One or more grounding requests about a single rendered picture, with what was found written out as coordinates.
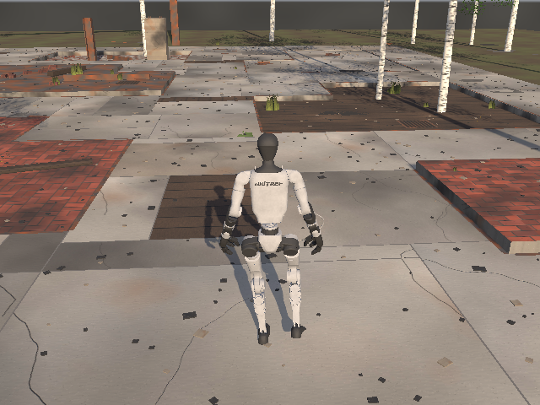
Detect robot left foot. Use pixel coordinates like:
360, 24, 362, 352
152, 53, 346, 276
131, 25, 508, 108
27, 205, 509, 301
258, 323, 270, 345

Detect left robot upper arm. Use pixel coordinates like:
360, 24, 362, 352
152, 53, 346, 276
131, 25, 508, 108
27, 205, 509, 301
229, 170, 251, 218

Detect robot right forearm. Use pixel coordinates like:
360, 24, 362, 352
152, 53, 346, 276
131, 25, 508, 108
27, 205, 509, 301
303, 202, 321, 237

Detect robot left forearm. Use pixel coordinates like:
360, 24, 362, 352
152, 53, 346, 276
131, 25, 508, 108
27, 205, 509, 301
221, 204, 237, 239

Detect right robot upper arm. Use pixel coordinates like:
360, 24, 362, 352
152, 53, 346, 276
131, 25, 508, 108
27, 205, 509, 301
286, 169, 311, 216

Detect robot left hand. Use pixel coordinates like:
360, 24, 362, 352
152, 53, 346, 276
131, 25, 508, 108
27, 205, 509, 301
219, 236, 240, 255

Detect right robot shin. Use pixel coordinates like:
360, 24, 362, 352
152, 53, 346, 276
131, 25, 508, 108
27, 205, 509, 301
289, 269, 301, 327

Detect robot right hand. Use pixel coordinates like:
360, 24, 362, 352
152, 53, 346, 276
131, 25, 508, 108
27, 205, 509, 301
304, 235, 323, 255

